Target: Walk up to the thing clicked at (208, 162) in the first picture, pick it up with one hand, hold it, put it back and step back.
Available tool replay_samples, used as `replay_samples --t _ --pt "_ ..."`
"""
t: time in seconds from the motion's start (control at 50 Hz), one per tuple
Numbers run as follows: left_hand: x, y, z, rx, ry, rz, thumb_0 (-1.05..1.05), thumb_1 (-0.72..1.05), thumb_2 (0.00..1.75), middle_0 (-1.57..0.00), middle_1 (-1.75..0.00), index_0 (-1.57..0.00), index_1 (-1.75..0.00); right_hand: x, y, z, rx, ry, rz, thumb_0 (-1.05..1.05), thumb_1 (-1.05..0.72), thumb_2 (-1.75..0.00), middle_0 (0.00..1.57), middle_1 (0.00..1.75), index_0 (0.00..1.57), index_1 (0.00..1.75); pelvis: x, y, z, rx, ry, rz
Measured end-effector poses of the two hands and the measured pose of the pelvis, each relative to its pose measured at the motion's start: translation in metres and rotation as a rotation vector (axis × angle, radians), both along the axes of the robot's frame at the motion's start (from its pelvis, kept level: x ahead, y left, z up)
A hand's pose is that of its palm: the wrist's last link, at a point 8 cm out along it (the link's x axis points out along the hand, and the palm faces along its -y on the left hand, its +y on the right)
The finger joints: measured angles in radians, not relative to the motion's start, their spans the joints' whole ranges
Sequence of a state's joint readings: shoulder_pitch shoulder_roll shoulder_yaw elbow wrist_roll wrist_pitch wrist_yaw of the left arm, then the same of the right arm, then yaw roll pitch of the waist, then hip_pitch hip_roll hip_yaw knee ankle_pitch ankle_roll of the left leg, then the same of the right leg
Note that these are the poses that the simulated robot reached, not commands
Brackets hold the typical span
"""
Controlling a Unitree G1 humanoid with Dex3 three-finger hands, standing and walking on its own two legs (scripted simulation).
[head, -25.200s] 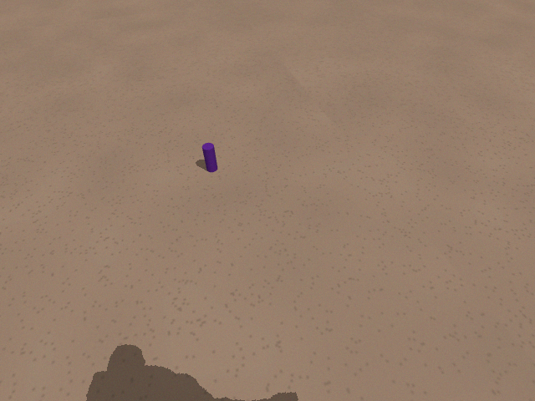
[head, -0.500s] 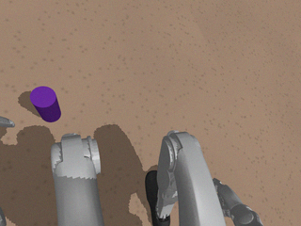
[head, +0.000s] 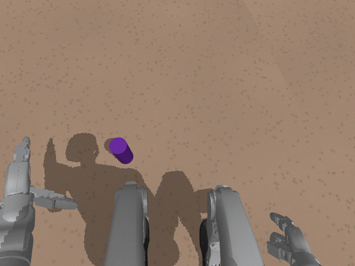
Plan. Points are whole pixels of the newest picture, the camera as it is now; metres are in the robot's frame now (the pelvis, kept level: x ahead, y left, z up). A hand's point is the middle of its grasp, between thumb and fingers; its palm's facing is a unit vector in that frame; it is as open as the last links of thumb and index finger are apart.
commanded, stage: home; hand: left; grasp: from the side
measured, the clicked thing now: (122, 151) +0.47 +0.23 -0.41
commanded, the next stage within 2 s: none
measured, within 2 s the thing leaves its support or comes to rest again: neither
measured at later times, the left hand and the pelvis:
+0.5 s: hand (22, 193) +0.26 +0.23 +0.12, palm faces +0.19 -0.92 -0.34, open 17.7 cm; pelvis +0.07 +0.01 +0.20, yaw +4 degrees
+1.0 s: hand (3, 214) +0.23 +0.21 +0.18, palm faces +0.19 -0.94 -0.29, open 17.7 cm; pelvis +0.08 +0.01 +0.23, yaw +5 degrees
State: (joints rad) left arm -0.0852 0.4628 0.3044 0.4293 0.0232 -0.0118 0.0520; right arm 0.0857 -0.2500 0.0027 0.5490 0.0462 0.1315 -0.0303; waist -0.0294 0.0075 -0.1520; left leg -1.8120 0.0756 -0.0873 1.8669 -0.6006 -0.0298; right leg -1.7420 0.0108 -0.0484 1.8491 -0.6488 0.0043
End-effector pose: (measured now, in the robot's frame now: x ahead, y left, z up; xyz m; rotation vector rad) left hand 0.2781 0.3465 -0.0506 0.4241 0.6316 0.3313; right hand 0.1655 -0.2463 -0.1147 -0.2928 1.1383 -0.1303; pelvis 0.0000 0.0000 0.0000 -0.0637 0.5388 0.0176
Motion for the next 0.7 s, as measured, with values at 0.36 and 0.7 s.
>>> replay_samples --t 0.36,0.7 --pt "-0.038 -0.055 0.147 -0.139 0.122 0.096 -0.01 -0.57 0.04 -0.05 -0.04 -0.05 -0.05 0.056 0.01 0.193 -0.045 -0.28 -0.016 0.01 -0.9 -0.9 0.21 0.3 0.2 0.3 0.051 0.003 0.157 0.023 -0.201 0.05" --pt "-0.06 -0.09 0.253 -0.203 0.041 0.029 -0.01 -0.59 0.03 -0.05 -0.04 -0.05 -0.05 0.073 0.044 0.268 -0.001 -0.438 -0.036 0.01 -0.9 -0.9 0.21 0.3 0.2 0.3 0.082 0.018 0.221 0.034 -0.367 0.062"
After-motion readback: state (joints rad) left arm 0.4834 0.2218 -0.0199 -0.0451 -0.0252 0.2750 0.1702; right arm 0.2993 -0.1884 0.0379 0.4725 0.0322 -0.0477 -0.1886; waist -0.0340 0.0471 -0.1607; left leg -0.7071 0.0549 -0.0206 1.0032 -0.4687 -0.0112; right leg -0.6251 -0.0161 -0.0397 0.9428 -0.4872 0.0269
